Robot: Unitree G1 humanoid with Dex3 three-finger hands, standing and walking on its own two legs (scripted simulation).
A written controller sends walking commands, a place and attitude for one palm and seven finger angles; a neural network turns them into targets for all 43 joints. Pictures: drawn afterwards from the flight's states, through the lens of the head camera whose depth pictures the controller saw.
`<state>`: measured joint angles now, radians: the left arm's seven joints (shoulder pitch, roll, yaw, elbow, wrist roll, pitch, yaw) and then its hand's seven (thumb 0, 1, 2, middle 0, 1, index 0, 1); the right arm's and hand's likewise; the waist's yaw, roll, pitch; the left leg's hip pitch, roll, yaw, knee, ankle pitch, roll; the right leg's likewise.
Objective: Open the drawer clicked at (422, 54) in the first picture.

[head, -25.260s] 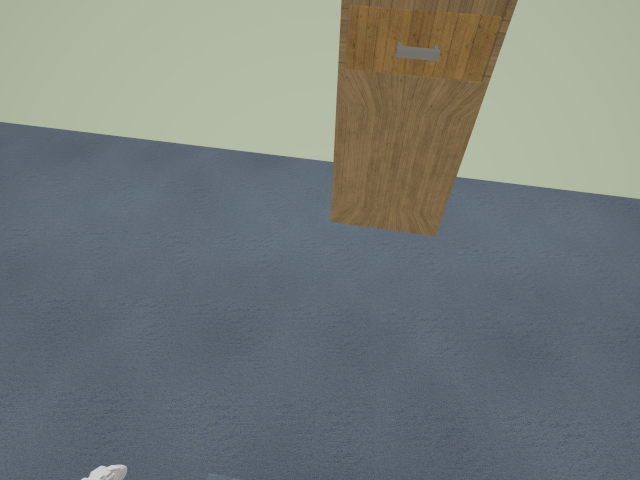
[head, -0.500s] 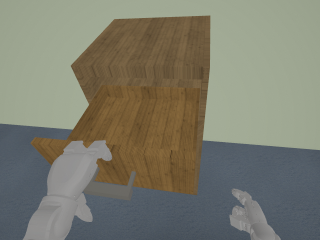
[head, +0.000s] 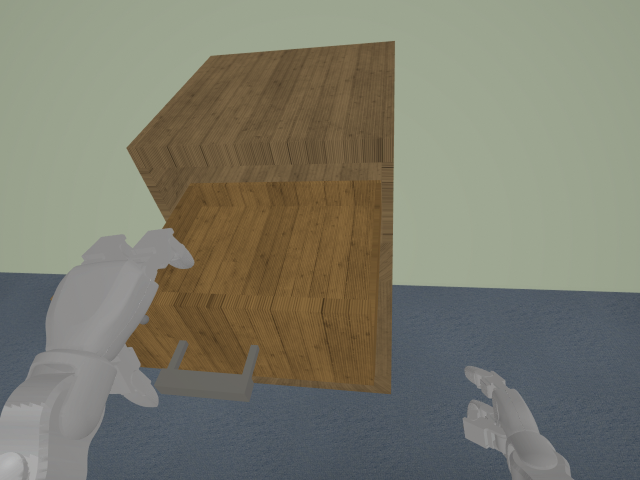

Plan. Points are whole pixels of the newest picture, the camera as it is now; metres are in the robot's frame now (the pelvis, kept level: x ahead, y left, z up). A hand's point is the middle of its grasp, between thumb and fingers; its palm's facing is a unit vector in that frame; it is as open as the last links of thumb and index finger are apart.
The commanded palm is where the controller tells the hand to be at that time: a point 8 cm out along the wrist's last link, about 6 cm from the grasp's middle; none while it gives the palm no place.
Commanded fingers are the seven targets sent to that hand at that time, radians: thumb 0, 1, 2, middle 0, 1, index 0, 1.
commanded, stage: draw the hand back to the body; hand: left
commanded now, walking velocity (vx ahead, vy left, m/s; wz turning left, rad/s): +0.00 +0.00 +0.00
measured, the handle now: (210, 367) +0.24 +0.20 +0.02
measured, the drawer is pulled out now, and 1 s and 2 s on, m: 0.30 0.30 0.30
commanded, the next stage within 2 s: step back with the hand held close in 1.66 s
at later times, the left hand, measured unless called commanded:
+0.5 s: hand (119, 345) +0.19 +0.23 +0.16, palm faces +0.12 -0.06 -0.99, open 13.8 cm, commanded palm +0.15 +0.24 +0.21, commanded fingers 0.00 -0.50 0.30 -0.30 -1.20 -0.30 -1.20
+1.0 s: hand (116, 303) +0.21 +0.22 +0.20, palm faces +0.41 -0.84 -0.34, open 12.6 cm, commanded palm +0.15 +0.27 +0.21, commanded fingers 0.00 0.13 0.57 -0.25 -0.80 -0.25 -0.80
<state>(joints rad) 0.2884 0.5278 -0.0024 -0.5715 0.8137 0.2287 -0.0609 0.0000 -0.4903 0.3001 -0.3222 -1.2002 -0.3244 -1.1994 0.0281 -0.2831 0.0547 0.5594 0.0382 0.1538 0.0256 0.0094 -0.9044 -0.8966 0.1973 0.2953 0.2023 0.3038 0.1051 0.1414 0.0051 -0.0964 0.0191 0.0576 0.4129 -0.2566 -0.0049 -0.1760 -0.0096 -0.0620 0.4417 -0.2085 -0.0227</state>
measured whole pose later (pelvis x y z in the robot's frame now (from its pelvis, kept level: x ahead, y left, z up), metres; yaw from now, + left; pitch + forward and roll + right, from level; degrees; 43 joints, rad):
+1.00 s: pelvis +0.03 +0.01 +0.00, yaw +2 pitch -4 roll -1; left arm 0.47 0.31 0.27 -0.60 -0.04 -0.16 0.13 0.00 -0.19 0.43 -0.29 -1.00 -0.29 -1.00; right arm 0.21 -0.19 0.04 0.62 0.00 -0.18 -0.07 0.01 -0.90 -0.90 0.20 0.30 0.20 0.30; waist 0.05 0.05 0.03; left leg -0.08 0.02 0.03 0.46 -0.32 0.00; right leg -0.13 -0.01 -0.09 0.45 -0.26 -0.01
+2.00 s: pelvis +0.01 +0.00 +0.00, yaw +3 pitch +1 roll +0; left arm 0.56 0.38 0.40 -0.61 -0.05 -0.20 0.12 0.01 0.89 0.90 -0.21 -0.30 -0.21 -0.30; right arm 0.17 -0.24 0.00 0.57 0.03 -0.06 -0.07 0.01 -0.90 -0.90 0.20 0.30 0.20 0.30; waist -0.01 0.05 0.04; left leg -0.23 0.01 0.01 0.51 -0.30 0.00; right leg -0.27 -0.02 -0.11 0.49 -0.24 -0.02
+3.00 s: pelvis -0.13 -0.01 -0.01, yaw +4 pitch +3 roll +1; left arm 0.60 0.44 0.47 -0.70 -0.04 -0.24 0.15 0.01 0.89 0.90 -0.22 -0.30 -0.22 -0.30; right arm 0.14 -0.21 0.00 0.59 0.01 -0.08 -0.07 0.01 -0.90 -0.90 0.20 0.30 0.20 0.30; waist -0.04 -0.06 0.04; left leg -0.34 0.01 0.02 0.65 -0.36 -0.01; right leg -0.39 -0.04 -0.06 0.52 -0.18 -0.02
